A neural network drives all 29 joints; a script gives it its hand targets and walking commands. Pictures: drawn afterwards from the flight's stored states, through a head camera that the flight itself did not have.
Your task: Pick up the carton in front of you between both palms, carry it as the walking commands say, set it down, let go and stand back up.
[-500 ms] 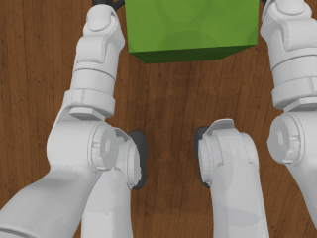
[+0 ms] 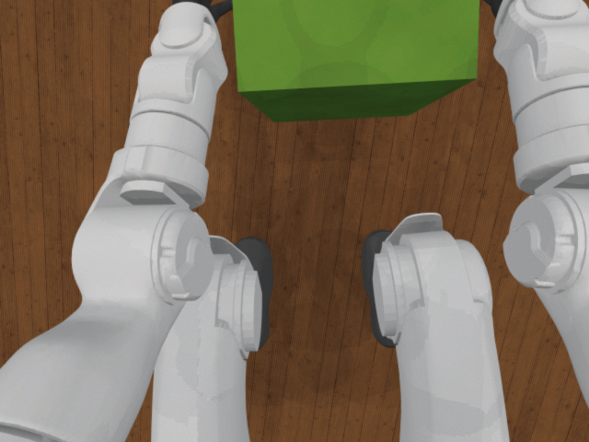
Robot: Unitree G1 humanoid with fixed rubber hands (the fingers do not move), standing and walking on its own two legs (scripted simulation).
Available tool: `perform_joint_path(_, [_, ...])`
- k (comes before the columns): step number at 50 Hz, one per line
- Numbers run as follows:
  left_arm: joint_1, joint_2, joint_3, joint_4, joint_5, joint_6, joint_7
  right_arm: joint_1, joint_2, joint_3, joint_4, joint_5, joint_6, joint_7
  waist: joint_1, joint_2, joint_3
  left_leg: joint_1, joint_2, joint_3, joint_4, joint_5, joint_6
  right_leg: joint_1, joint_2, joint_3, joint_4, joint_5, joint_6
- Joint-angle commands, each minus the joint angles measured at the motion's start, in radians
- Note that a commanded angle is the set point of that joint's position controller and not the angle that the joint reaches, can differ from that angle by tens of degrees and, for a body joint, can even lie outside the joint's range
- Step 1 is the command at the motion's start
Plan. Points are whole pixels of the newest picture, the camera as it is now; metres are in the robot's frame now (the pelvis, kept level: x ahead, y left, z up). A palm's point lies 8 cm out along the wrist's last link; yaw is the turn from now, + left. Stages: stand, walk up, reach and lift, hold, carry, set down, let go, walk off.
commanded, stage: set down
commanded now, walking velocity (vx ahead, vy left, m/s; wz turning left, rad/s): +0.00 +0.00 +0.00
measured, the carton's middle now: (343, 20) +0.55 -0.08 -0.24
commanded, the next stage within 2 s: let go in 1.82 s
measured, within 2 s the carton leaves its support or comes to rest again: neither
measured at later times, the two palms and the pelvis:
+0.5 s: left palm (193, 8) +0.56 +0.08 -0.16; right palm out of the picture +0.53 -0.24 -0.16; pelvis +0.00 +0.00 +0.00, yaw +0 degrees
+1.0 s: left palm out of the picture +0.57 +0.10 -0.11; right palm out of the picture +0.54 -0.27 -0.11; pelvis +0.01 +0.00 +0.02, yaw -1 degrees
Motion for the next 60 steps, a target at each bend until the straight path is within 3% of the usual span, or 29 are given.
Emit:
perform_joint_path(1, [-0.528,-0.799,-0.270,-0.052,-0.045,-0.008,-0.242,-0.458,0.816,0.241,-0.068,0.061,-0.021,0.262,-0.064,-0.024,-0.917,0.417,-0.065,0.091,-0.129,0.141,0.051,0.404,0.063,-0.052,-0.215,0.229,-0.021])
perform_joint_path(16, [-0.400,-0.631,-0.158,0.048,0.035,0.010,-0.253,-0.343,0.670,0.112,0.031,-0.047,0.007,0.266,-0.038,-0.027,-0.672,0.343,-0.050,0.077,-0.133,0.031,0.055,0.367,0.057,-0.021,-0.222,0.120,-0.040])
perform_joint_path(22, [-0.387,-0.552,-0.141,0.050,0.047,-0.003,-0.238,-0.333,0.589,0.077,0.033,-0.069,-0.003,0.253,-0.026,-0.028,-0.680,0.383,-0.038,0.083,-0.127,0.040,0.040,0.399,0.052,-0.023,-0.212,0.122,-0.028])
perform_joint_path(25, [-0.336,-0.319,-0.081,0.058,0.054,-0.028,-0.183,-0.281,0.359,0.008,0.050,-0.078,-0.035,0.195,-0.030,-0.034,-0.723,0.430,-0.022,0.098,-0.124,0.061,0.021,0.438,0.038,-0.035,-0.208,0.148,-0.006])
perform_joint_path(27, [-0.231,0.063,-0.017,0.045,0.060,-0.070,-0.086,-0.202,-0.046,-0.076,0.042,-0.075,-0.088,0.090,-0.030,-0.036,-0.775,0.501,-0.005,0.107,-0.129,0.084,0.009,0.483,0.024,-0.043,-0.204,0.171,0.014])
perform_joint_path(28, [-0.230,0.184,-0.029,0.038,0.033,-0.095,-0.040,-0.214,-0.185,-0.068,0.023,-0.045,-0.120,0.030,-0.035,-0.046,-0.824,0.532,0.000,0.100,-0.124,0.113,0.005,0.516,0.019,-0.041,-0.200,0.195,0.020])
perform_joint_path(30, [-0.282,0.238,-0.095,0.060,-0.052,-0.122,-0.004,-0.299,-0.255,-0.009,0.030,0.054,-0.167,-0.033,-0.038,-0.054,-0.937,0.571,0.011,0.079,-0.093,0.208,0.001,0.549,0.006,-0.035,-0.181,0.282,0.028])
perform_joint_path(32, [-0.319,0.257,-0.160,0.039,-0.142,-0.138,0.008,-0.351,-0.307,0.043,0.018,0.140,-0.199,-0.055,-0.046,-0.051,-1.046,0.597,0.020,0.070,-0.069,0.291,0.001,0.584,-0.002,-0.026,-0.159,0.373,0.021])
perform_joint_path(36, [-0.352,0.244,-0.262,-0.035,-0.248,-0.146,0.000,-0.358,-0.290,0.140,0.011,0.251,-0.212,-0.050,-0.040,-0.057,-1.175,0.600,0.035,0.080,-0.045,0.364,0.005,0.653,-0.012,-0.017,-0.143,0.467,0.008])
perform_joint_path(40, [-0.284,0.241,-0.269,-0.058,-0.259,-0.136,0.004,-0.284,-0.280,0.167,0.030,0.288,-0.198,-0.039,-0.024,-0.062,-1.259,0.608,0.037,0.099,-0.062,0.353,0.004,0.702,-0.010,-0.021,-0.156,0.474,0.011])
perform_joint_path(43, [-0.222,0.237,-0.242,-0.099,-0.231,-0.120,0.020,-0.233,-0.293,0.150,0.005,0.277,-0.183,-0.040,-0.014,-0.070,-1.372,0.644,0.027,0.113,-0.097,0.335,0.005,0.769,-0.003,-0.031,-0.184,0.481,0.012])
perform_joint_path(48, [-0.171,0.222,-0.190,-0.219,-0.178,-0.072,0.049,-0.205,-0.297,0.105,-0.128,0.236,-0.135,-0.055,-0.015,-0.108,-1.483,0.675,0.003,0.131,-0.197,0.285,0.021,0.848,0.018,-0.060,-0.277,0.465,0.012])
perform_joint_path(54, [-0.123,0.177,-0.126,-0.164,-0.116,-0.047,0.037,-0.162,-0.236,0.072,-0.091,0.185,-0.108,-0.040,0.007,-0.105,-1.267,0.580,0.004,0.123,-0.318,0.202,0.022,0.716,0.024,-0.059,-0.396,0.350,0.018])
perform_joint_path(60, [-0.102,0.156,-0.097,-0.149,-0.084,-0.046,0.020,-0.132,-0.218,0.042,-0.079,0.149,-0.106,-0.016,0.014,-0.110,-1.281,0.613,0.007,0.120,-0.418,0.209,0.015,0.726,0.032,-0.070,-0.492,0.350,0.025])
